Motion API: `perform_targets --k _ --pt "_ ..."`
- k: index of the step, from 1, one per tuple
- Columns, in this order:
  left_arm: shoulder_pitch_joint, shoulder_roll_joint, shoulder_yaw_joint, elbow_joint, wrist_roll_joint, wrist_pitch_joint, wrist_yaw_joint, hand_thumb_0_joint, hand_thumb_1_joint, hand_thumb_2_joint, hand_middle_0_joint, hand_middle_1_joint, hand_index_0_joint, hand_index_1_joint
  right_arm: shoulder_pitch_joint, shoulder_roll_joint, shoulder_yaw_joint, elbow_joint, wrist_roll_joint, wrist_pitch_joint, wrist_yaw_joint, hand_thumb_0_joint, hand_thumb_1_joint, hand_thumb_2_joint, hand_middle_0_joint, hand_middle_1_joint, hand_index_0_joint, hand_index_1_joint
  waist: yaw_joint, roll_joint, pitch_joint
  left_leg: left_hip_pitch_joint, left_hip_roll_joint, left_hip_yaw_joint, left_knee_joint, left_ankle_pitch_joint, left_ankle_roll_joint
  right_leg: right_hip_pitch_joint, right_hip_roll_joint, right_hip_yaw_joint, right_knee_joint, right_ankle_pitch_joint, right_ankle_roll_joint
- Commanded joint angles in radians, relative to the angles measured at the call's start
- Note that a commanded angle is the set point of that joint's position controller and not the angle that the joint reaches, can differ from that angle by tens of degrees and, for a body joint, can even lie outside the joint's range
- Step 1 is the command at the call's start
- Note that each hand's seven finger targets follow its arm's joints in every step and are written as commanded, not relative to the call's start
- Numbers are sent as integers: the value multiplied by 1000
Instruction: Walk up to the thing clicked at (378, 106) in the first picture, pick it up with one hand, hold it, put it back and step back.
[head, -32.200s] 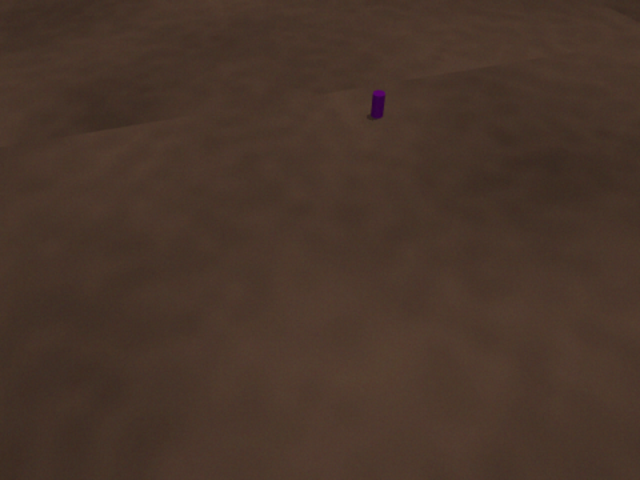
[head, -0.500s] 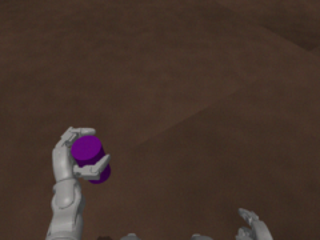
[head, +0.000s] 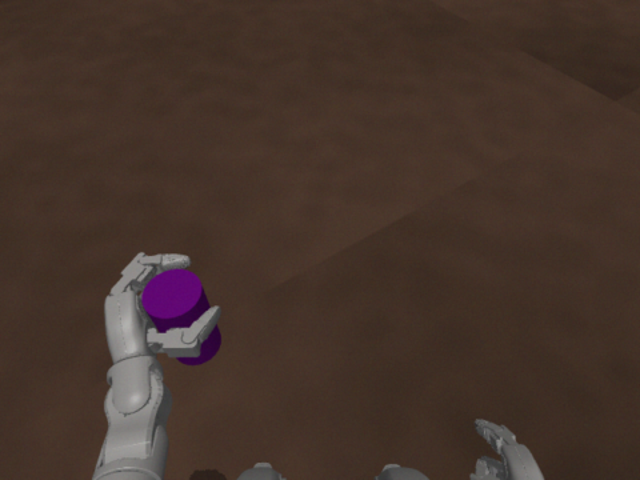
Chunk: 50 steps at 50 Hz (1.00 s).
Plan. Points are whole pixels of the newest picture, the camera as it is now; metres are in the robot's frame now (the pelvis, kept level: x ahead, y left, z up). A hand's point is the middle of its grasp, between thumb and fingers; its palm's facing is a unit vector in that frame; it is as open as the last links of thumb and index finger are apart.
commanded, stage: crouch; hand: left
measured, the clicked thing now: (185, 320) +0.32 +0.19 +0.00
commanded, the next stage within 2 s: lower in 1.62 s
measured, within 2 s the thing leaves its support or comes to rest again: neither
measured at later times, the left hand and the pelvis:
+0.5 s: hand (193, 360) +0.34 +0.22 -0.18, palm faces +0.36 -0.93 -0.05, open 9.5 cm; pelvis -0.04 +0.00 -0.16, yaw -2 degrees
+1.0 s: hand (205, 395) +0.34 +0.25 -0.40, palm faces +0.39 -0.92 -0.08, open 9.5 cm; pelvis -0.08 +0.00 -0.33, yaw -5 degrees
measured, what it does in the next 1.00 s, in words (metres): lowers itself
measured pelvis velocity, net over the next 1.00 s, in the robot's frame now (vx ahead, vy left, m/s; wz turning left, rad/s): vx -0.08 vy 0.00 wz -0.08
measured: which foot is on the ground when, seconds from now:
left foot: down 0.00-1.00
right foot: down 0.00-1.00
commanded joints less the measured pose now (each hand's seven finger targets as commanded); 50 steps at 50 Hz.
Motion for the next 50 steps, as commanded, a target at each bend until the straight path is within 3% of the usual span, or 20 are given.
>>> perform_targets --k 1,2,4,5,7,12,18,19,21,22,24,25,29,31,34,35,36,43,46,50 --pt "-354 139 83 -219 -10 -159 -5 0 5 1103 -1084 -1240 -1127 -1218 -28 -137 -57 -109 -12 -37 2 0 -887 -898 200 300 200 300 -7 23 -254 89 -31 22 -90 153 26 14 17 -17 -83 214 -18" --pt "-359 115 67 -211 -10 -177 -6 0 39 1115 -1089 -1250 -1135 -1226 -14 -134 -58 -105 -16 -37 6 0 -884 -897 200 300 200 300 -10 22 -283 86 -29 19 -72 170 24 3 17 -18 -61 229 -20" --pt "-346 152 127 -149 -9 -214 -7 0 65 1126 -1084 -1254 -1132 -1228 -14 -142 -67 -97 -22 -34 15 0 -879 -896 200 300 200 300 4 45 -298 39 -29 17 -38 162 21 -45 17 -18 -23 212 -26" --pt "-367 138 109 -120 -8 -232 -13 0 69 1112 -1092 -1250 -1140 -1224 -18 -139 -64 -100 -23 -36 18 0 -880 -896 200 300 200 300 -8 28 -287 14 -29 17 -18 146 22 -72 18 -17 -8 199 -26" --pt "-388 148 131 -66 -7 -284 -21 0 110 1142 -1134 -1291 -1183 -1263 -17 -145 -72 -88 -30 -39 27 0 -881 -895 200 300 200 300 -11 18 -310 -51 -30 15 34 106 24 -139 18 -14 40 163 -27" --pt "-455 196 174 -17 -11 -424 -40 0 172 1187 -1181 -1337 -1230 -1308 -19 -159 -76 -82 -49 -50 45 0 -882 -895 200 299 200 299 -16 70 -499 -200 -32 1 244 110 27 -336 22 -13 239 144 -38" --pt "-529 259 215 50 -18 -515 -51 0 133 1173 -1144 -1293 -1184 -1274 -39 -194 -74 -77 -63 -51 61 0 -880 -897 200 300 200 300 -15 141 -648 -359 -27 -23 440 114 23 -588 34 -20 467 107 -50" --pt "-558 234 186 48 -21 -519 -57 0 130 1172 -1149 -1294 -1188 -1275 -51 -195 -73 -78 -65 -53 64 0 -881 -897 200 300 200 300 -21 165 -660 -366 -24 -25 463 102 19 -641 35 -22 495 88 -52" --pt "-558 292 247 75 -25 -521 -48 0 135 1175 -1160 -1299 -1193 -1285 -46 -203 -75 -77 -67 -49 68 0 -891 -901 200 300 200 300 -16 146 -712 -443 -26 -19 524 84 25 -644 33 -2 520 84 -46" --pt "-569 277 228 83 -26 -522 -56 0 133 1175 -1177 -1308 -1213 -1292 -37 -218 -82 -66 -68 -46 69 0 -891 -900 200 300 200 300 -34 137 -713 -466 -24 -28 544 78 23 -686 38 -14 557 79 -47" --pt "-571 335 283 77 -35 -530 -66 0 158 1178 -1163 -1306 -1198 -1288 -41 -222 -78 -60 -70 -44 74 0 -894 -901 200 300 200 300 -12 148 -777 -501 -25 -24 606 107 27 -702 38 -2 603 101 -46" --pt "-560 319 267 103 -32 -525 -74 0 172 1180 -1167 -1303 -1201 -1287 -38 -224 -78 -57 -71 -43 76 0 -899 -903 200 300 200 300 -22 148 -787 -528 -26 -23 634 121 29 -721 40 -5 627 115 -46" --pt "-597 355 320 148 -36 -525 -87 0 189 1192 -1191 -1318 -1221 -1305 -48 -228 -75 -48 -72 -38 90 0 -905 -904 200 300 200 300 -25 114 -769 -689 -29 -25 713 26 33 -794 42 -5 702 39 -44" --pt "-637 342 309 189 -29 -527 -93 0 158 1190 -1188 -1319 -1220 -1305 -45 -232 -74 -35 -74 -36 95 0 -905 -904 200 300 200 300 -41 138 -749 -710 -24 -36 736 -38 24 -906 44 -28 760 -31 -54" --pt "-668 356 318 242 -20 -537 -100 0 176 1211 -1184 -1331 -1217 -1317 -48 -243 -71 -23 -82 -38 101 0 -900 -903 200 300 200 300 -53 144 -775 -755 -23 -35 816 -31 25 -967 43 -39 833 -22 -54" --pt "-686 371 332 237 -16 -546 -101 0 176 1225 -1202 -1346 -1235 -1332 -49 -248 -68 -27 -84 -38 104 0 -900 -903 200 300 200 300 -57 158 -778 -777 -24 -41 828 -35 21 -1003 43 -49 865 -30 -59" --pt "-694 447 383 239 -12 -554 -100 0 155 1226 -1202 -1354 -1231 -1343 -53 -250 -65 -16 -85 -38 104 0 -903 -905 200 300 200 300 -30 156 -790 -803 -25 -30 856 -50 24 -1003 44 -40 877 -45 -56" --pt "-744 515 442 244 -6 -570 -107 0 166 1252 -1206 -1367 -1229 -1363 -56 -269 -55 -12 -106 -30 112 0 -914 -911 200 300 200 300 -37 225 -854 -878 -25 -20 981 -42 20 -1080 45 -47 1013 -43 -56" --pt "-737 508 444 271 1 -570 -122 0 168 1271 -1222 -1390 -1243 -1389 -71 -275 -51 -9 -111 -26 113 0 -915 -912 200 300 200 300 -44 246 -810 -922 -23 -25 1013 -94 15 -1160 46 -61 1069 -84 -60" --pt "-757 570 479 300 -4 -566 -136 0 178 1265 -1194 -1369 -1217 -1366 -79 -279 -41 3 -112 -22 111 0 -902 -908 200 300 200 300 -43 203 -765 -1071 -29 3 1082 -198 25 -1154 52 -53 1097 -153 -51"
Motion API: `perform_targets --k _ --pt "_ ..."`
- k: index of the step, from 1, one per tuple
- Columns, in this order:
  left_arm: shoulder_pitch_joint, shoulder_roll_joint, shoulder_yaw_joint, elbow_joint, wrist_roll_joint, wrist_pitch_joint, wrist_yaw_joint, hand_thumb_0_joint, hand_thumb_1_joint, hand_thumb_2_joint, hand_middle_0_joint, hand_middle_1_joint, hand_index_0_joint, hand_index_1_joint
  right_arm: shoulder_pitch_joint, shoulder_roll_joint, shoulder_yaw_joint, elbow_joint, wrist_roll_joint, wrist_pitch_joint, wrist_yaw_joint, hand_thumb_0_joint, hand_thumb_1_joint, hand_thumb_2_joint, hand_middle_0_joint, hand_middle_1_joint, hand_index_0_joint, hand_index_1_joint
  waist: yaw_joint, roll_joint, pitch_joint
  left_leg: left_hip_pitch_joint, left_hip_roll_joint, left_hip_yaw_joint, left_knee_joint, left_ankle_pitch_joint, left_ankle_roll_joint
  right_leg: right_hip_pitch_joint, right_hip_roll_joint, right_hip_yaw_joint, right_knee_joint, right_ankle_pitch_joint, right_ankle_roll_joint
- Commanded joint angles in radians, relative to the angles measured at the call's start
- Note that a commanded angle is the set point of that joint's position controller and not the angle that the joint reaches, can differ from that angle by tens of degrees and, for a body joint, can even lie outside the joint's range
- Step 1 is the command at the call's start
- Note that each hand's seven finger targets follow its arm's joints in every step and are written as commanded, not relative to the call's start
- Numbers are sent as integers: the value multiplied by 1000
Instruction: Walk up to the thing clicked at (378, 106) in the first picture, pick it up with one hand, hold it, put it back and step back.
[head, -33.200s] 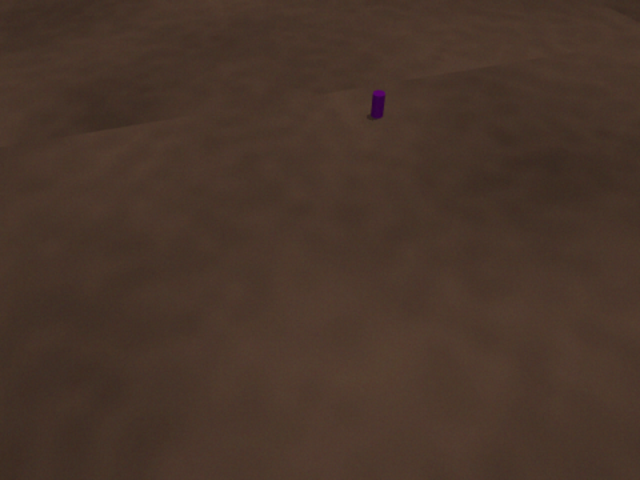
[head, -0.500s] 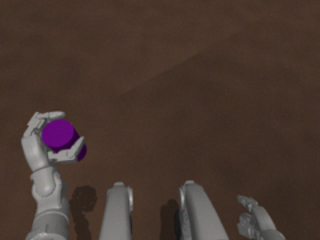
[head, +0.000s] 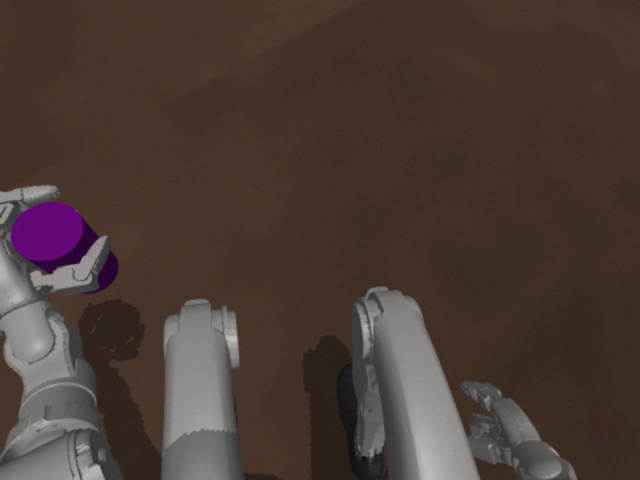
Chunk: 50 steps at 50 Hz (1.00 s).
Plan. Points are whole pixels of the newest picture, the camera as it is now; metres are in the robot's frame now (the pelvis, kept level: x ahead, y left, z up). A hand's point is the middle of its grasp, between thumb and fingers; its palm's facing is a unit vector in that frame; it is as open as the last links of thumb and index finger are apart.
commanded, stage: crouch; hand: left
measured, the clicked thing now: (72, 252) +0.39 +0.29 -0.10
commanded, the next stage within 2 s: lower in 0.62 s
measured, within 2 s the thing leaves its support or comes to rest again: neither
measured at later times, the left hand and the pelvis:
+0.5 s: hand (78, 266) +0.39 +0.31 -0.16, palm faces +0.44 -0.89 -0.06, open 9.5 cm; pelvis +0.00 +0.01 -0.08, yaw -3 degrees
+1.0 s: hand (97, 275) +0.39 +0.31 -0.23, palm faces +0.46 -0.89 -0.06, open 9.5 cm; pelvis -0.01 +0.01 -0.10, yaw -6 degrees
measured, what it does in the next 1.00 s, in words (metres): lowers itself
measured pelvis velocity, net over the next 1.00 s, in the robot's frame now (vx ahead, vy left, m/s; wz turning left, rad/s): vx -0.01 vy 0.01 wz -0.10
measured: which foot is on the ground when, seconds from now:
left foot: down 0.00-1.00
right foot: down 0.00-1.00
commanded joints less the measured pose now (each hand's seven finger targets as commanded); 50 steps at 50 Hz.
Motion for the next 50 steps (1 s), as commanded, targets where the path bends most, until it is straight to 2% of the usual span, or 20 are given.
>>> perform_targets --k 1,3,5,6,8,11,13,14,19,21,23,27,29,35,37,40,43,47,48,50 --pt "-349 335 72 -292 -38 -140 -13 0 205 1263 -1192 -1363 -1216 -1358 76 -220 -61 -66 -3 -18 -14 0 -904 -908 200 300 200 300 33 231 -661 401 -14 109 -215 44 59 295 23 -34 -202 104 -47" --pt "-374 364 91 -292 -45 -142 -24 0 239 1283 -1219 -1385 -1245 -1378 77 -227 -56 -65 -4 -20 -14 0 -896 -905 200 300 200 300 31 223 -669 367 -15 107 -189 26 60 287 25 -39 -178 90 -46" --pt "-384 346 67 -264 -45 -140 -41 0 281 1281 -1204 -1367 -1230 -1360 67 -234 -51 -61 -6 -22 -15 0 -891 -904 200 300 200 300 16 226 -618 342 -14 103 -169 -8 60 240 27 -51 -158 65 -47" --pt "-365 366 91 -265 -50 -142 -46 0 300 1293 -1212 -1377 -1237 -1371 71 -239 -48 -62 -8 -21 -16 0 -891 -904 200 300 200 300 22 222 -641 340 -15 101 -154 13 60 258 28 -53 -148 87 -45" --pt "-369 384 91 -251 -52 -144 -58 0 293 1281 -1219 -1375 -1246 -1366 59 -240 -38 -63 -9 -21 -15 0 -888 -902 200 300 200 300 28 207 -620 292 -15 103 -134 -17 63 244 30 -56 -133 55 -44" --pt "-340 407 119 -251 -60 -140 -68 0 278 1273 -1201 -1363 -1229 -1354 62 -258 -29 -61 -14 -17 -15 0 -887 -903 200 300 200 300 34 238 -640 312 -14 94 -108 37 56 235 33 -68 -87 107 -47" --pt "-316 390 109 -248 -63 -138 -79 0 281 1262 -1214 -1364 -1241 -1355 65 -264 -24 -60 -18 -13 -14 0 -891 -904 200 300 200 300 34 245 -647 322 -13 88 -90 83 50 226 34 -73 -65 148 -49" --pt "-301 403 130 -248 -66 -136 -81 0 273 1263 -1203 -1365 -1233 -1354 66 -269 -23 -57 -20 -10 -15 0 -890 -903 200 300 200 300 36 250 -639 327 -14 84 -84 97 49 216 33 -77 -56 160 -49" --pt "-289 404 130 -260 -69 -137 -90 0 242 1258 -1210 -1378 -1245 -1362 60 -283 -11 -49 -34 -3 -13 0 -895 -904 201 300 200 300 23 280 -604 323 -11 68 -48 118 46 184 36 -91 -16 184 -50" --pt "-304 392 113 -265 -70 -139 -97 0 243 1261 -1202 -1375 -1235 -1362 41 -286 -7 -54 -38 -1 -11 0 -898 -905 201 300 200 300 16 278 -582 315 -8 62 -36 108 45 153 39 -96 -4 176 -51" --pt "-286 405 128 -255 -69 -142 -90 0 249 1269 -1221 -1386 -1254 -1373 49 -288 1 -54 -45 5 -7 0 -895 -904 201 300 200 300 13 284 -584 305 -8 55 -27 107 43 169 40 -105 3 178 -50" --pt "-274 411 123 -285 -73 -153 -94 0 244 1269 -1216 -1390 -1249 -1376 33 -297 9 -55 -55 7 -3 0 -898 -905 201 300 200 300 17 308 -589 321 -6 53 -2 134 40 164 44 -108 26 199 -51" --pt "-298 402 112 -288 -69 -154 -89 0 244 1278 -1227 -1402 -1261 -1388 23 -307 12 -58 -59 7 0 0 -899 -905 201 300 200 300 6 332 -550 327 -4 40 -12 114 35 120 41 -119 41 181 -54" --pt "-251 419 126 -258 -66 -160 -65 0 231 1272 -1230 -1397 -1263 -1384 14 -312 31 -69 -72 16 9 0 -898 -904 201 300 200 300 4 296 -542 279 -6 40 25 99 41 157 45 -125 41 179 -47" --pt "-264 407 112 -272 -69 -170 -64 0 204 1260 -1219 -1385 -1235 -1387 -3 -316 35 -73 -73 16 11 0 -909 -908 200 300 200 300 -3 303 -521 273 -6 34 27 86 41 134 45 -129 50 169 -49" --pt "-229 403 114 -179 -62 -172 -55 0 211 1223 -1171 -1340 -1190 -1339 -6 -325 56 -75 -79 20 17 0 -904 -907 200 300 200 300 -21 292 -476 258 -4 21 39 111 37 137 48 -145 68 188 -48" --pt "-245 417 123 -133 -69 -196 -47 0 208 1215 -1176 -1337 -1197 -1334 -30 -328 81 -86 -87 20 22 0 -908 -907 200 300 200 300 -34 233 -443 206 -3 18 77 90 48 155 53 -148 60 182 -40" --pt "-211 475 154 -121 -60 -228 -40 0 237 1247 -1203 -1373 -1228 -1366 -55 -352 101 -97 -106 18 28 0 -907 -906 200 300 200 300 -29 278 -449 250 5 6 80 90 39 162 58 -165 79 177 -40" --pt "-228 516 178 -142 -60 -238 -35 0 221 1226 -1191 -1351 -1213 -1347 -47 -354 106 -92 -111 19 27 0 -908 -906 200 300 200 300 -24 286 -469 254 6 8 88 110 37 183 61 -161 82 193 -41" --pt "-208 499 166 -130 -57 -252 -29 0 241 1230 -1172 -1342 -1195 -1337 -62 -355 118 -97 -120 18 30 0 -912 -908 201 300 200 300 -34 300 -456 250 7 4 92 117 37 189 62 -161 89 204 -40"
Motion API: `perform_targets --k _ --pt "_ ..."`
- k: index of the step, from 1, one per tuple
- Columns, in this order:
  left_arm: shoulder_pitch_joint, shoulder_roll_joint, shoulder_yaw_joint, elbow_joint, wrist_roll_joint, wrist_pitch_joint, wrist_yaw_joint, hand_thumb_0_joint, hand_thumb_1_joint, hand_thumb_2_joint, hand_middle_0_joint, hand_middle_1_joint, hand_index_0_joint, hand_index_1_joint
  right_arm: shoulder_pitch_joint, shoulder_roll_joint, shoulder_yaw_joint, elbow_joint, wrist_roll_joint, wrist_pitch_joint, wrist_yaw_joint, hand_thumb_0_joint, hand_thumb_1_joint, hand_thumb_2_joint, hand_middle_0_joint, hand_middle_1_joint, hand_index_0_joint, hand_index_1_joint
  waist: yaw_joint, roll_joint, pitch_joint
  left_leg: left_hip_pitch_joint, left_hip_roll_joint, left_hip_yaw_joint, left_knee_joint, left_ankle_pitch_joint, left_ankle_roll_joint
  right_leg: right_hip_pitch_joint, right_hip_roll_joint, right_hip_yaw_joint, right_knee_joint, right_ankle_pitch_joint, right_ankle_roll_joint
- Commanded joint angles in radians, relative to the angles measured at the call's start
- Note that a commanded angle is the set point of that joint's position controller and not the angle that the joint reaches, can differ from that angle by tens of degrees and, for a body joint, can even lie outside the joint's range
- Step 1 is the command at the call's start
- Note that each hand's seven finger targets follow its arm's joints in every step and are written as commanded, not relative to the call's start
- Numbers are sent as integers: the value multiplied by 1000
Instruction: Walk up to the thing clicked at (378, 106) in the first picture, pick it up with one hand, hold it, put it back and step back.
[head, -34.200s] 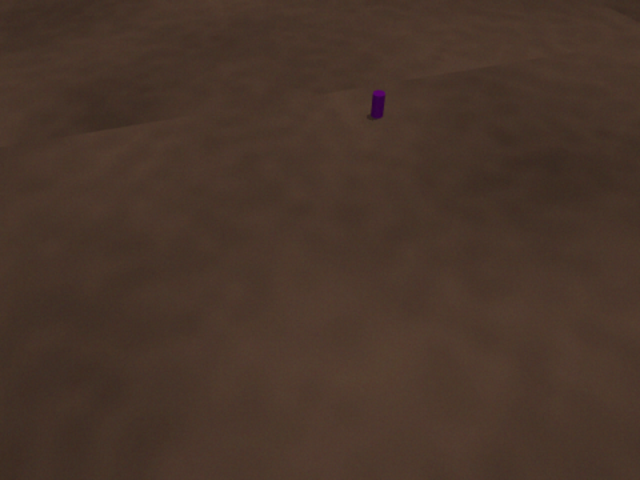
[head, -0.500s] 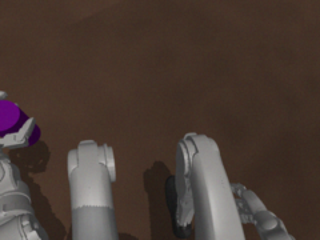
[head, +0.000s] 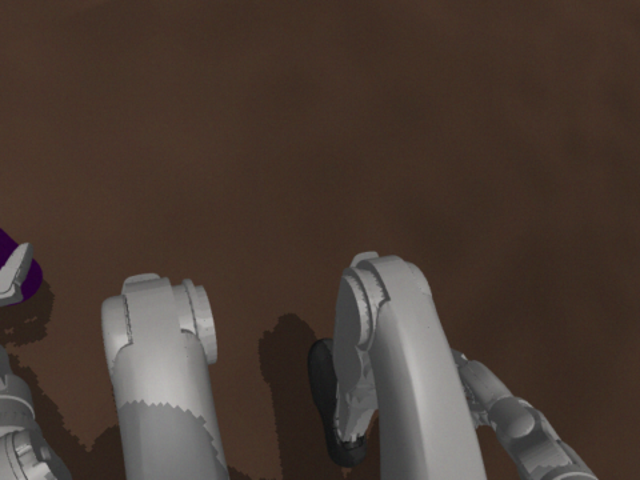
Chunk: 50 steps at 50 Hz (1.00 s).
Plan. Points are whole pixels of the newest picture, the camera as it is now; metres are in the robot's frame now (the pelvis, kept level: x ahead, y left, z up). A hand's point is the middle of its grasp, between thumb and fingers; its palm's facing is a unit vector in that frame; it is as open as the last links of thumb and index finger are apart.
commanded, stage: lower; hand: left
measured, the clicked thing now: out of the picture +0.36 +0.34 -0.16
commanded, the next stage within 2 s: loosen in 0.78 s
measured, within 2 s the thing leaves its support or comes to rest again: rests again in 1.38 s
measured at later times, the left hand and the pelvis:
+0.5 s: hand out of the picture +0.37 +0.34 -0.17, palm faces +0.56 -0.83 -0.06, open 9.5 cm; pelvis -0.01 +0.01 -0.01, yaw -3 degrees
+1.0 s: hand out of the picture +0.37 +0.34 -0.19, palm faces +0.56 -0.83 -0.04, open 9.5 cm; pelvis -0.01 +0.02 -0.01, yaw -5 degrees
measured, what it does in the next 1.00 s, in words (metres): stands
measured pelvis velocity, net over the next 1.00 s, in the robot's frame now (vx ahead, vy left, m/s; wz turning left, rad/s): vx -0.01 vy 0.02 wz -0.08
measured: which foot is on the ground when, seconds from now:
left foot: down 0.00-1.00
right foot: down 0.00-1.00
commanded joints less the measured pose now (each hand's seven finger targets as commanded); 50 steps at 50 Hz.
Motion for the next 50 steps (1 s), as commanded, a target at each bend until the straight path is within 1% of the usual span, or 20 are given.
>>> perform_targets --k 1,5,7,10,11,13,17,23,25,27,28,31,32,34,38,42,44,45,48,50 --pt "-217 309 47 -251 -29 -159 24 0 240 1211 -1193 -1332 -1211 -1330 53 -292 -68 -56 -21 -10 -12 0 -915 -909 201 300 200 300 3 403 -675 440 37 129 -289 125 44 325 18 -96 -197 173 -81" --pt "-223 360 67 -276 -18 -181 41 0 242 1238 -1182 -1345 -1198 -1346 42 -314 -60 -53 -38 -12 -12 0 -913 -910 201 300 200 300 -5 463 -684 495 45 116 -287 142 34 317 20 -111 -179 190 -83" --pt "-219 346 48 -258 -14 -183 44 0 228 1226 -1164 -1328 -1179 -1331 31 -317 -52 -55 -45 -14 -11 0 -917 -911 201 300 200 300 -19 456 -661 481 48 115 -271 149 36 322 21 -110 -179 202 -81" --pt "-190 353 61 -238 -17 -192 56 0 252 1216 -1175 -1324 -1193 -1322 32 -330 -39 -51 -55 -15 -9 0 -917 -910 201 300 200 300 -27 473 -657 510 49 99 -270 187 30 332 21 -126 -168 233 -79" --pt "-226 349 39 -245 -16 -198 59 0 260 1203 -1169 -1310 -1186 -1309 16 -326 -33 -57 -56 -15 -8 0 -918 -910 201 300 200 300 -35 473 -637 483 49 99 -265 160 32 323 22 -127 -170 216 -80" --pt "-199 357 50 -218 -11 -201 66 0 283 1215 -1176 -1323 -1196 -1319 17 -333 -28 -57 -61 -13 -6 0 -916 -909 201 300 200 300 -39 457 -623 475 49 93 -260 159 33 334 24 -132 -171 217 -78" --pt "-208 354 40 -186 -8 -214 77 0 280 1237 -1206 -1349 -1226 -1346 2 -345 -12 -66 -72 -12 -1 0 -915 -908 201 300 200 300 -55 458 -601 496 54 79 -258 167 28 326 25 -146 -164 221 -76" --pt "-215 399 41 -146 5 -234 91 0 290 1251 -1229 -1362 -1250 -1359 -28 -355 11 -79 -84 -16 6 0 -909 -906 201 300 200 300 -63 448 -550 458 57 73 -251 121 32 324 32 -159 -167 192 -75" --pt "-222 381 26 -135 2 -243 93 0 294 1256 -1235 -1363 -1254 -1361 -39 -359 17 -84 -88 -19 8 0 -911 -907 201 300 200 300 -74 435 -540 460 60 69 -246 114 32 323 34 -165 -168 187 -72" --pt "-216 425 51 -132 8 -251 103 0 295 1259 -1240 -1364 -1259 -1362 -39 -366 24 -85 -92 -19 9 0 -907 -905 201 300 200 300 -67 461 -537 471 61 62 -256 110 28 320 35 -173 -164 181 -74" --pt "-215 425 44 -127 12 -252 103 0 303 1258 -1228 -1356 -1246 -1356 -47 -365 25 -86 -93 -19 9 0 -908 -906 201 300 200 300 -62 464 -524 471 63 62 -258 105 27 309 36 -173 -162 175 -75" --pt "-208 395 20 -124 15 -263 110 0 339 1273 -1251 -1373 -1271 -1370 -54 -371 33 -93 -98 -21 13 0 -908 -905 201 300 200 300 -81 470 -519 491 65 48 -264 114 22 314 37 -187 -157 186 -73" --pt "-221 441 45 -126 20 -268 119 0 337 1267 -1252 -1364 -1270 -1363 -48 -380 34 -86 -99 -20 14 0 -906 -905 201 300 200 300 -76 498 -512 506 68 40 -272 115 18 296 35 -192 -145 183 -75" --pt "-221 419 26 -110 21 -273 122 0 336 1258 -1238 -1351 -1256 -1350 -53 -379 38 -87 -103 -20 15 0 -904 -905 201 300 200 300 -89 482 -502 494 68 38 -261 118 21 301 38 -193 -146 192 -73" --pt "-228 440 24 -95 29 -286 137 0 330 1246 -1230 -1333 -1247 -1333 -57 -382 51 -91 -109 -20 20 0 -900 -904 201 300 200 300 -95 501 -486 500 69 28 -267 106 18 303 40 -201 -150 185 -72" --pt "-248 418 0 -54 24 -296 139 0 334 1242 -1236 -1325 -1249 -1328 -68 -384 64 -97 -111 -24 24 0 -901 -903 201 300 200 300 -108 452 -457 465 68 23 -250 103 25 310 44 -204 -155 192 -68" --pt "-227 428 9 -18 25 -297 142 0 359 1234 -1233 -1314 -1250 -1313 -61 -386 70 -95 -116 -20 24 0 -897 -901 201 300 200 300 -110 445 -462 479 71 19 -247 110 24 320 47 -210 -160 195 -65" --pt "-227 428 4 -14 29 -300 141 0 376 1186 -1254 -1318 -1295 -1292 -62 -388 72 -94 -117 -19 25 0 -894 -896 201 300 200 300 -111 453 -452 481 73 9 -257 108 21 311 46 -216 -151 194 -67" --pt "-216 417 -3 0 33 -303 142 0 149 946 -1071 -1078 -1120 -1052 -69 -391 74 -99 -121 -15 27 0 -901 -893 201 300 201 300 -110 455 -438 495 76 3 -263 104 18 304 46 -219 -150 193 -64" --pt "-240 439 4 -1 33 -308 147 0 47 786 -982 -939 -1025 -902 -74 -386 83 -103 -123 -15 30 0 -899 -892 201 300 201 300 -112 448 -424 464 74 7 -257 81 24 307 48 -218 -156 177 -63"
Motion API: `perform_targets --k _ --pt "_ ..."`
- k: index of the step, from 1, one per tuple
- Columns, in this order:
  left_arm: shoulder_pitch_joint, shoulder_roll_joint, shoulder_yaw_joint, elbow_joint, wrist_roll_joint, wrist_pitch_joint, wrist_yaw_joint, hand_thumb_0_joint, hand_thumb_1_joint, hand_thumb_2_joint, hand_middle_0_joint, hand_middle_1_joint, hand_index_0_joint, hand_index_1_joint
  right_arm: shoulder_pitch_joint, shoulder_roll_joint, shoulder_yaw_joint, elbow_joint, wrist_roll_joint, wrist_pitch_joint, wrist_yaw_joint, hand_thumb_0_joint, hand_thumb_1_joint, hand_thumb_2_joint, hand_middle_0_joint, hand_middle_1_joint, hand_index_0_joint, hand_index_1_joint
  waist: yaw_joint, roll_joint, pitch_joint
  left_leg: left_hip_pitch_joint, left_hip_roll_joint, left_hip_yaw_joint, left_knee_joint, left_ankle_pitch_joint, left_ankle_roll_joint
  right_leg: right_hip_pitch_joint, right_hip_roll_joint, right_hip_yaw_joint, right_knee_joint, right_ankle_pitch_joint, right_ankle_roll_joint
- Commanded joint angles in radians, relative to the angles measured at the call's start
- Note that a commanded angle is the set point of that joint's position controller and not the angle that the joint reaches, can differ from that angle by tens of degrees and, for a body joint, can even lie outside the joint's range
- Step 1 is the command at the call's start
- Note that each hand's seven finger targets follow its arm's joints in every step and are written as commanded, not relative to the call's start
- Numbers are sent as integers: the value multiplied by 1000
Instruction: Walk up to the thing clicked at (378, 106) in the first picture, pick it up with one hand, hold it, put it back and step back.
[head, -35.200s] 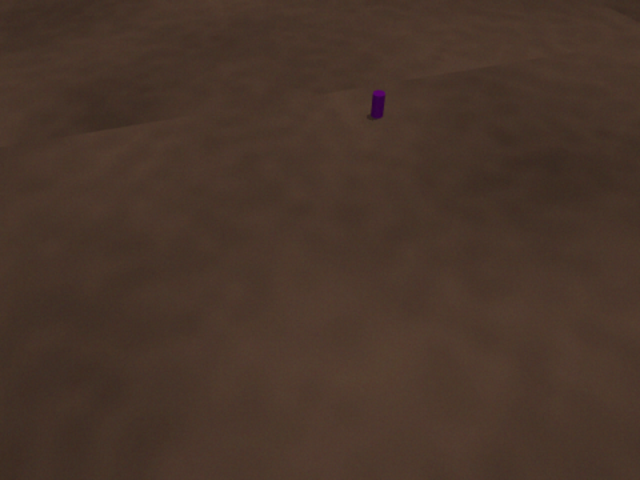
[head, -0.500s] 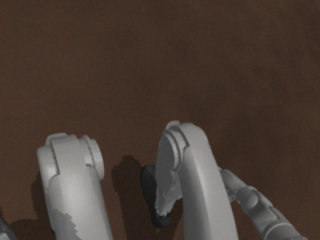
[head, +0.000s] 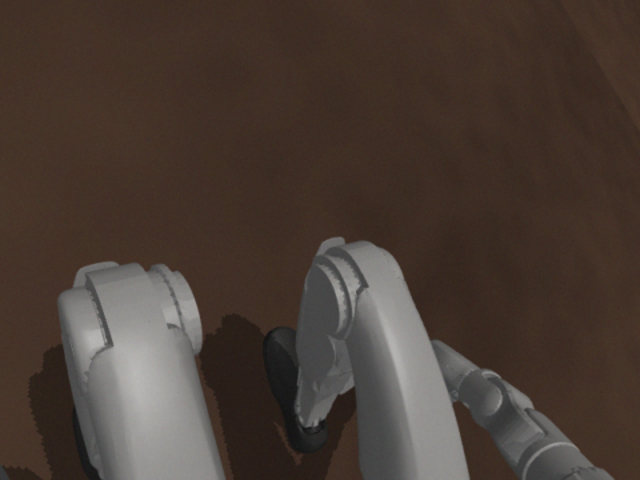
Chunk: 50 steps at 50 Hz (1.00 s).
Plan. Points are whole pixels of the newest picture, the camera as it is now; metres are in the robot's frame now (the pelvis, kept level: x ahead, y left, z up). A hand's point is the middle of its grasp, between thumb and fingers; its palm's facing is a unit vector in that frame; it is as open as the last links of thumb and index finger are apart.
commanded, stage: open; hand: left
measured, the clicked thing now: out of the picture +0.35 +0.36 -0.21
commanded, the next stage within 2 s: withdraw in 0.56 s
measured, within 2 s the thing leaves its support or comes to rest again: rests again in 0.38 s
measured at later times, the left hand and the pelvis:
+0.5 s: hand out of the picture +0.36 +0.35 -0.16, palm faces +0.62 -0.79 -0.01, open 13.9 cm; pelvis +0.00 +0.00 +0.00, yaw -1 degrees
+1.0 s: hand out of the picture +0.33 +0.39 -0.13, palm faces +0.62 -0.79 -0.04, open 17.3 cm; pelvis +0.00 +0.00 +0.01, yaw +0 degrees
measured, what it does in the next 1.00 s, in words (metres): stands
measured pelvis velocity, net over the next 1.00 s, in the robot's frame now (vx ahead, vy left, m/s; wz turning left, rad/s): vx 0.00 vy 0.00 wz -0.01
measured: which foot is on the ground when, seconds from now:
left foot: down 0.00-1.00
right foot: down 0.00-1.00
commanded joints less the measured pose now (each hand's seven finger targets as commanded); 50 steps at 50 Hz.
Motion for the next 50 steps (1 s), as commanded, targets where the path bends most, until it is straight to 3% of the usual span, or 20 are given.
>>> perform_targets --k 1,4,5,8,11,12,17,25,27,29,33,35,38,41,43,45,46,47,49,50 --pt "-233 241 10 -202 -7 -120 8 0 -13 706 -942 -880 -984 -843 17 -357 -117 -30 -6 7 -14 0 -900 -891 201 300 201 300 -90 579 -554 404 75 112 -365 69 -12 188 5 -136 -148 131 -67" --pt "-228 232 5 -194 -9 -120 6 0 -216 537 -801 -710 -841 -689 13 -360 -118 -37 -8 4 -13 0 -901 -894 201 300 201 300 -90 571 -555 415 80 110 -364 57 -14 184 8 -138 -150 124 -65" --pt "-228 247 11 -178 -5 -118 7 0 -136 617 -881 -790 -902 -769 15 -361 -113 -35 -8 5 -12 0 -886 -895 201 300 200 300 -92 579 -556 420 81 104 -367 61 -15 179 8 -141 -145 126 -67" --pt "-193 204 -12 -127 -12 -103 -4 0 -266 417 -662 -568 -688 -547 17 -356 -109 -41 -6 7 -13 0 -893 -892 201 300 201 300 -95 537 -540 382 77 111 -357 59 -8 201 13 -142 -159 130 -63" --pt "-209 196 -26 -120 -24 -102 -11 0 -302 336 -598 -471 -618 -453 6 -358 -104 -49 -2 7 -12 0 -888 -891 201 300 201 300 -99 507 -507 346 77 110 -358 20 -2 187 13 -148 -165 103 -62" --pt "-173 216 -1 -102 -25 -96 -10 0 -315 312 -585 -445 -604 -428 16 -360 -105 -48 0 7 -12 0 -880 -889 201 300 201 300 -80 507 -517 350 77 107 -363 22 -1 192 16 -148 -164 104 -64" --pt "-178 194 -13 -111 -32 -99 -18 0 -303 258 -470 -344 -487 -329 15 -357 -101 -55 1 4 -10 0 -876 -889 201 300 201 300 -85 518 -534 370 78 101 -361 64 -6 200 17 -151 -151 137 -64" --pt "-208 224 -4 -127 -30 -101 -17 0 -362 150 -307 -174 -314 -167 12 -354 -98 -65 -1 8 -11 0 -875 -891 201 300 201 300 -89 501 -517 344 82 105 -355 19 2 198 20 -145 -163 105 -63" --pt "-240 216 -25 -139 -30 -104 -20 0 -397 103 -273 -123 -278 -117 11 -352 -97 -58 -2 9 -12 0 -884 -892 201 300 201 300 -100 510 -509 337 81 108 -354 3 2 184 21 -146 -168 92 -64" --pt "-210 219 -11 -131 -28 -101 -18 0 -374 83 -271 -109 -277 -101 24 -353 -96 -52 -1 11 -12 0 -880 -891 201 300 201 300 -85 524 -526 373 84 96 -368 39 -6 184 19 -150 -154 117 -67" --pt "-208 187 -34 -117 -26 -99 -20 0 -432 44 -201 -51 -204 -45 25 -351 -98 -42 -3 16 -11 0 -884 -893 201 300 201 300 -93 521 -515 379 86 94 -369 38 -8 175 15 -149 -153 113 -66" --pt "-189 185 -30 -103 -31 -100 -24 0 -558 41 -137 -61 -151 -50 19 -351 -94 -44 -3 18 -11 0 -899 -895 201 300 201 300 -89 520 -495 371 86 92 -377 17 -8 172 15 -152 -156 94 -65" --pt "-175 279 33 -199 -39 -113 -43 0 -555 30 -119 -37 -131 -28 32 -355 -100 -36 1 21 -17 0 -900 -896 201 300 201 300 -48 551 -552 389 85 101 -369 54 -7 203 17 -139 -151 122 -67" --pt "-84 244 50 -219 -66 -102 -82 0 -533 24 -108 -28 -120 -19 35 -352 -109 -35 11 23 -22 0 -905 -897 201 300 201 300 -22 577 -556 409 84 109 -388 72 -14 202 13 -131 -146 127 -70" --pt "-89 314 94 -340 -81 -88 -100 0 -560 30 -103 -39 -117 -29 52 -354 -123 -35 23 25 -31 0 -911 -898 201 300 201 300 5 631 -616 443 82 119 -405 88 -16 210 10 -121 -150 132 -75" --pt "-1 286 101 -397 -97 -45 -129 0 -592 22 -103 -40 -116 -30 68 -348 -148 -37 41 28 -37 0 -916 -899 201 300 201 300 41 672 -655 479 80 129 -438 100 -23 196 3 -109 -148 134 -83" --pt "27 216 63 -387 -109 -15 -149 0 -606 27 -98 -43 -111 -34 65 -343 -157 -47 53 28 -40 0 -919 -900 201 300 201 300 32 667 -641 473 79 128 -454 82 -24 171 0 -106 -151 119 -84" --pt "18 200 65 -425 -127 3 -161 0 -611 43 -96 -55 -110 -47 67 -340 -169 -50 65 26 -45 0 -920 -900 201 300 201 300 28 657 -632 438 76 128 -458 51 -20 158 -1 -106 -156 104 -83" --pt "40 221 98 -541 -154 42 -183 0 -611 46 -93 -66 -111 -56 100 -327 -195 -38 88 22 -55 0 -918 -899 201 300 201 300 67 662 -683 432 67 148 -454 65 -14 158 -1 -90 -171 116 -87" --pt "69 166 56 -512 -165 68 -208 0 -611 41 -76 -62 -98 -47 99 -316 -201 -38 102 21 -59 0 -919 -898 201 300 201 300 55 644 -667 405 63 157 -452 45 -7 149 -4 -81 -178 102 -87"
